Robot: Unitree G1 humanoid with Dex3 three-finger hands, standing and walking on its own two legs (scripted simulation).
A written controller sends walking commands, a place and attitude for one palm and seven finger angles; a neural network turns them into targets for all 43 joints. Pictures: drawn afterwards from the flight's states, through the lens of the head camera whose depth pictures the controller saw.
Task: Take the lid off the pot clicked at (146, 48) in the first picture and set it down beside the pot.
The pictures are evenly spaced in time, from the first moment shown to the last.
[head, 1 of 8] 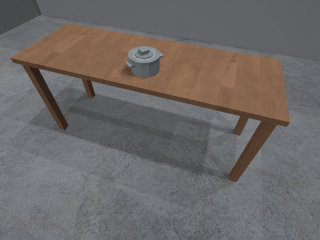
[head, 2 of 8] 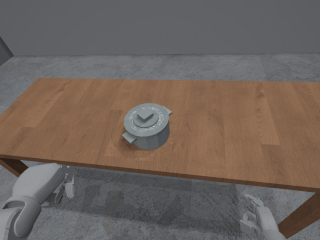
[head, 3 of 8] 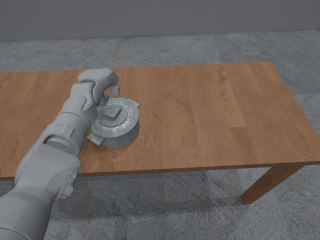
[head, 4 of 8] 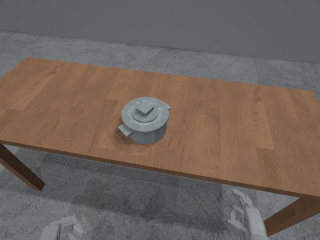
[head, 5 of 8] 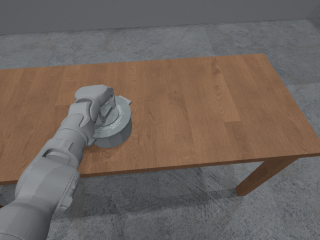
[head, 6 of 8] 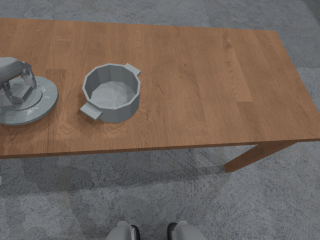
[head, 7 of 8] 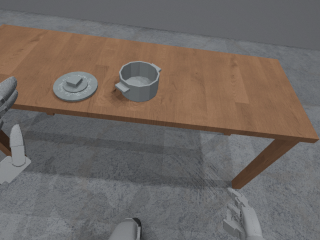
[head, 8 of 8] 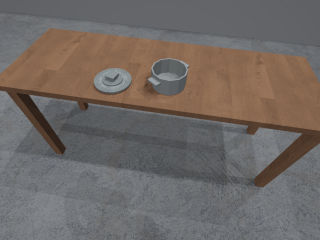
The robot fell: no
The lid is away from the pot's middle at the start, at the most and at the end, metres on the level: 0.00 0.25 0.25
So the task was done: yes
